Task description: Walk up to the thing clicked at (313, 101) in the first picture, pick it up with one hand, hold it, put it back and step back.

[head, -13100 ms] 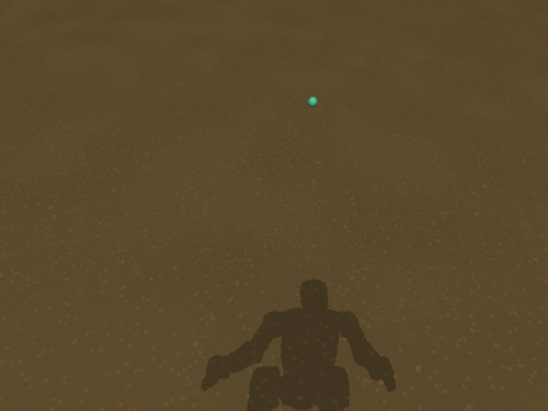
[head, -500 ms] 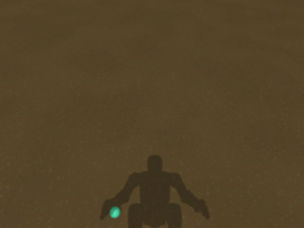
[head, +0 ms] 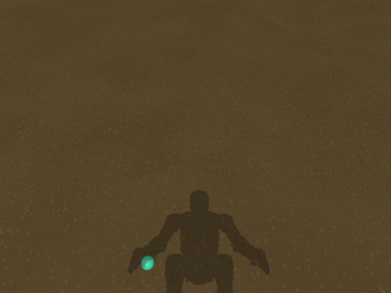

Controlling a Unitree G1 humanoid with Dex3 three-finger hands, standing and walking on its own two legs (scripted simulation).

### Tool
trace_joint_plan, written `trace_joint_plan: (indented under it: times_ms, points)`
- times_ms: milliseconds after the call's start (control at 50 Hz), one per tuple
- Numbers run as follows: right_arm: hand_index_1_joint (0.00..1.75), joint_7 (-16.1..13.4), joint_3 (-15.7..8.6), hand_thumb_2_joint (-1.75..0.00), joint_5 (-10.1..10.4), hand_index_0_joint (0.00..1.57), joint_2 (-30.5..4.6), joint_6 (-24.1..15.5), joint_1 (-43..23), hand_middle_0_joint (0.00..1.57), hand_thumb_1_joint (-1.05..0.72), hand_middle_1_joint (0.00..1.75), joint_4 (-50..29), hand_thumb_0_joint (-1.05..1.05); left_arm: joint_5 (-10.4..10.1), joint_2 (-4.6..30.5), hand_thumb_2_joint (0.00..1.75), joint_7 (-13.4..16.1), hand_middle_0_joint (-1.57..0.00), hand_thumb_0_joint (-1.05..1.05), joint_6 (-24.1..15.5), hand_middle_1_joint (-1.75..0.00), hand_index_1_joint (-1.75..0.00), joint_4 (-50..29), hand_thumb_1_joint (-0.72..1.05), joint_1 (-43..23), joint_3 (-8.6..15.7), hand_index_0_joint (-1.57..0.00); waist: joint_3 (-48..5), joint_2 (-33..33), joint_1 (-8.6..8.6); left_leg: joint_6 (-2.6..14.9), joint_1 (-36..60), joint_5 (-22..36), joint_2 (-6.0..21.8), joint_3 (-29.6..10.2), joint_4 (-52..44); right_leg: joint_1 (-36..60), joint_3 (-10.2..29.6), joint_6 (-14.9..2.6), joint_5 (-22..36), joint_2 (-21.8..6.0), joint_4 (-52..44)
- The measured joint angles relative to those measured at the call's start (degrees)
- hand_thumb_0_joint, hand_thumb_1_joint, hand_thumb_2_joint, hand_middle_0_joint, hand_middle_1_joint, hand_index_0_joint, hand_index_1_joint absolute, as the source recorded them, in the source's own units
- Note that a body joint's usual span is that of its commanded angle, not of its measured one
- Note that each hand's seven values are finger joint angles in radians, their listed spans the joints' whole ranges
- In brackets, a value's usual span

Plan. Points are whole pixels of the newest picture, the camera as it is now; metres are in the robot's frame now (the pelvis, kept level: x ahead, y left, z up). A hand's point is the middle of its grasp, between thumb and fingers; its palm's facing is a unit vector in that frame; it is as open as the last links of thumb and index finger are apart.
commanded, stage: walk up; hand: left
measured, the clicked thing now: (147, 262) +0.43 +0.24 -0.75
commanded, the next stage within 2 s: none
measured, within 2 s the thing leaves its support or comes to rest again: neither
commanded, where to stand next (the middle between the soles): +0.03 +0.01 m, yaw -1 degrees
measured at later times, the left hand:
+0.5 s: hand out of the picture +0.04 +0.32 -0.19, palm faces -0.05 -0.94 -0.33, open 7.4 cm
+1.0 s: hand out of the picture -0.13 +0.26 -0.15, palm faces -0.08 -0.91 -0.40, open 7.4 cm
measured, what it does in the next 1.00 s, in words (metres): walks backwards: left foot, then right foot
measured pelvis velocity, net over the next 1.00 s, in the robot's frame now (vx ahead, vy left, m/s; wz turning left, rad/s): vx -0.24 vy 0.00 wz -0.10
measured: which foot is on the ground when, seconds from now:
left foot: down 0.00-0.10, up 0.12-0.30, down 0.32-0.90, up 0.92-1.00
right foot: down 0.00-0.34, up 0.36-0.86, down 0.88-1.00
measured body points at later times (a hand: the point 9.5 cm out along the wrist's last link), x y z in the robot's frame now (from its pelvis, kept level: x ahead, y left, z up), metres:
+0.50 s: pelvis -0.11 +0.07 -0.02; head -0.03 +0.11 +0.42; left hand +0.04 +0.37 -0.16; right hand -0.07 -0.25 -0.12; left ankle -0.12 +0.16 -0.75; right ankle -0.11 -0.08 -0.67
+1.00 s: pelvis -0.24 +0.00 -0.02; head -0.20 -0.02 +0.42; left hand -0.12 +0.31 -0.13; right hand -0.15 -0.33 -0.14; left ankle -0.19 +0.15 -0.68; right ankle -0.23 -0.09 -0.75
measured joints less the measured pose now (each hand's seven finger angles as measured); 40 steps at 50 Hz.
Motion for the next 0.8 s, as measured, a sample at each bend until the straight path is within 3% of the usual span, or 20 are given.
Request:
trace_joint_plan:
  times_ms: [120, 200, 240, 280, 320, 340, 360, 380, 420, 460, 500, 640, 800]
  points:
    - [0.30, -0.20, -1.60, -0.90, 0.69, 0.21, -1.87, 1.60, -2.43, 0.20, -0.90, 0.30, -3.50, 0.01, -0.18, 1.08, 0.89, 0.42, -0.20, 0.00, 1.40, -0.30, -0.30, -4.10, 0.90, -2.77, 1.46, -0.21, 4.91, 0.64, -0.15, 0.44, -7.43, -2.24, 0.24, -0.69, 10.27, -5.29, -0.70, -0.53, -0.88, 0.28, 5.96]
    - [0.30, -0.19, -2.74, -0.90, 0.07, 0.21, -3.09, 2.86, -2.26, 0.20, -0.90, 0.30, -6.10, 0.00, 0.99, 1.51, 0.89, 0.60, -0.20, 0.00, 2.23, -0.30, -0.30, -6.93, 0.90, -3.95, 1.89, -0.21, 6.50, -0.53, 0.13, 1.44, -12.80, -15.69, -2.18, -1.43, 26.45, -9.17, 0.39, -0.32, -1.36, -1.43, 10.18]
    - [0.30, 0.05, -3.13, -0.90, 0.18, 0.21, -3.30, 2.98, -1.31, 0.20, -0.90, 0.30, -7.30, 0.00, 1.50, 1.90, 0.89, 0.70, -0.20, 0.00, 2.51, -0.30, -0.30, -8.17, 0.90, -4.41, 2.00, -0.21, 6.36, -1.41, -0.28, 1.87, -13.32, -18.17, -2.33, -1.92, 30.31, -11.37, 0.72, 0.13, -1.34, -2.48, 11.83]
    - [0.30, 0.11, -3.35, -0.90, 0.18, 0.20, -3.42, 2.86, -0.05, 0.20, -0.90, 0.30, -8.21, 0.00, 1.91, 2.32, 0.89, 0.81, -0.20, 0.00, 2.79, -0.30, -0.30, -9.46, 0.90, -5.06, 2.02, -0.21, 6.06, -2.10, -0.80, 1.74, -11.86, -17.16, -1.41, -2.16, 28.63, -13.74, 0.87, 1.14, -1.38, -3.38, 13.70]
    - [0.30, -0.06, -3.52, -0.90, -0.28, 0.20, -3.75, 2.32, 1.36, 0.20, -0.90, 0.30, -8.71, 0.00, 1.74, 2.60, 0.89, 0.74, -0.20, 0.00, 3.24, -0.30, -0.30, -11.00, 0.90, -5.73, 1.93, -0.21, 5.88, -2.20, -1.40, 0.79, -8.28, -11.92, 0.00, -2.16, 20.25, -16.35, 0.86, 2.24, -1.95, -4.00, 16.62]
    - [0.30, -0.36, -3.80, -0.90, -0.74, 0.20, -3.25, 2.08, 1.51, 0.20, -0.90, 0.30, -8.49, 0.00, 1.45, 3.03, 0.89, 0.70, -0.20, 0.00, 3.52, -0.30, -0.30, -11.64, 0.90, -6.38, 2.01, -0.21, 6.72, -3.46, -1.32, 0.17, -7.57, -13.01, -0.89, -1.51, 19.05, -17.53, 1.87, 1.70, -2.37, -4.88, 18.66]
    - [0.30, -0.53, -3.82, -0.90, -1.26, 0.20, -2.45, 2.03, 1.64, 0.20, -0.90, 0.30, -8.32, 0.00, 1.18, 3.36, 0.89, 0.82, -0.20, 0.00, 3.86, -0.30, -0.30, -12.09, 0.90, -6.90, 2.23, -0.21, 7.81, -4.71, -0.79, 0.38, -7.42, -13.17, -1.66, -0.52, 19.53, -18.40, 4.39, 0.60, -6.54, -4.35, 21.49]
    - [0.30, -0.50, -3.60, -0.90, -1.65, 0.20, -1.72, 2.06, 1.97, 0.20, -0.90, 0.30, -8.30, 0.00, 1.09, 3.47, 0.89, 1.03, -0.20, 0.00, 4.21, -0.30, -0.30, -12.47, 0.90, -6.93, 2.44, -0.21, 8.38, -5.15, -0.45, 0.73, -7.49, -13.01, -1.65, 0.09, 19.98, -19.26, 6.78, -0.09, -11.98, -2.32, 25.44]
    - [0.30, -0.37, -3.08, -0.90, -1.88, 0.21, -0.51, 2.18, 3.24, 0.20, -0.90, 0.30, -8.68, 0.00, 1.31, 3.18, 0.89, 1.46, -0.20, 0.00, 4.84, -0.30, -0.30, -12.40, 0.90, -6.26, 2.60, -0.21, 8.05, -4.21, -1.48, 1.25, -8.02, -12.00, -0.55, -0.66, 19.72, -20.27, 9.26, -0.63, -19.73, 2.99, 33.86]
    - [0.30, -0.74, -2.63, -0.90, -2.14, 0.21, 0.62, 2.13, 4.56, 0.20, -0.90, 0.30, -8.81, 0.00, 1.17, 3.03, 0.89, 1.45, -0.20, 0.00, 5.38, -0.30, -0.30, -12.01, 0.91, -5.61, 2.60, -0.21, 7.01, -3.72, -2.17, 1.44, -8.19, -9.91, 0.01, -1.24, 17.22, -20.89, 10.62, -0.97, -20.57, 6.76, 41.35]
    - [0.30, -1.32, -2.37, -0.90, -1.97, 0.21, 1.22, 2.07, 5.16, 0.21, -0.90, 0.30, -9.07, 0.01, 0.91, 2.92, 0.89, 1.20, -0.20, 0.00, 5.43, -0.30, -0.30, -12.63, 0.91, -4.50, 2.66, -0.21, 6.43, -3.83, -1.55, 1.48, -8.21, -7.90, 0.08, -0.42, 14.61, -20.78, 11.12, -1.24, -18.15, 8.24, 45.24]
    - [0.31, -2.98, -2.79, -0.90, -1.08, 0.21, 1.24, 0.81, 3.59, 0.21, -0.89, 0.30, -12.46, 0.01, 1.76, 2.90, 0.89, 0.76, -0.20, 0.00, 5.76, -0.30, -0.30, -13.82, 0.90, -0.31, 3.63, -0.21, 7.41, -3.36, -0.60, 1.97, -9.46, -5.46, 0.07, 2.65, 13.86, -14.42, 10.18, 0.79, -18.01, 6.61, 39.94]
    - [0.31, -3.01, -2.68, -0.90, -1.32, 0.21, -0.25, 0.17, 1.03, 0.21, -0.89, 0.30, -15.71, 0.00, 2.33, 3.55, 0.89, -0.63, -0.20, 0.00, 6.05, -0.30, -0.30, -15.06, 0.91, 0.91, 5.01, -0.21, 7.88, -2.15, 0.23, 0.43, -13.59, -4.20, 2.66, 4.72, 18.13, -10.84, 6.95, 0.08, -19.65, 3.39, 31.44]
